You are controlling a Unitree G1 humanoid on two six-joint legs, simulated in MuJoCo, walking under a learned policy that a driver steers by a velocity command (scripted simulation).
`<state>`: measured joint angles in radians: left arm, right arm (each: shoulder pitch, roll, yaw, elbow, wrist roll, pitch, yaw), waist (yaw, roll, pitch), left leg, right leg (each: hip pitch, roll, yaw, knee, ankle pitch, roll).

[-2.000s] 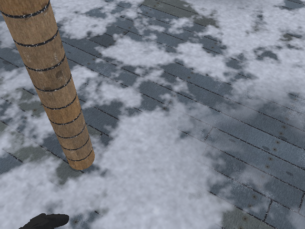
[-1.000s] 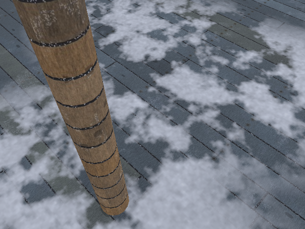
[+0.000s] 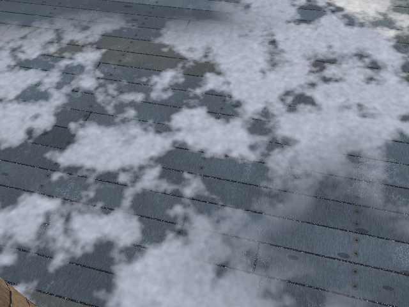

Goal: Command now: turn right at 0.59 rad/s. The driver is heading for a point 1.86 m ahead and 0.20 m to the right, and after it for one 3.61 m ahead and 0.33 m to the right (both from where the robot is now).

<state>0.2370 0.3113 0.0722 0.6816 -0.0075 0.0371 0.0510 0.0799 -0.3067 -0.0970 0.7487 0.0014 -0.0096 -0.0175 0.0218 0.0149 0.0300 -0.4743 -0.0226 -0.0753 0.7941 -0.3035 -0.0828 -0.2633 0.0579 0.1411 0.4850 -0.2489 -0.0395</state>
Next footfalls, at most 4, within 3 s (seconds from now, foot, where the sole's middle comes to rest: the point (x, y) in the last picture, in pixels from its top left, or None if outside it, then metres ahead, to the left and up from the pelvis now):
0.12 left None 0.08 0.13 -0.78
0.56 right None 0.01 -0.13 -0.78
1.04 left None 0.44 -0.06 -0.78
1.56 right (353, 256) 0.63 -0.41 -0.78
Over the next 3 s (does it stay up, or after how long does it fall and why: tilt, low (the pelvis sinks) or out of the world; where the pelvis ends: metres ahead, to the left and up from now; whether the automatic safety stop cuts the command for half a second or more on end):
stays up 1.28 -0.29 0.00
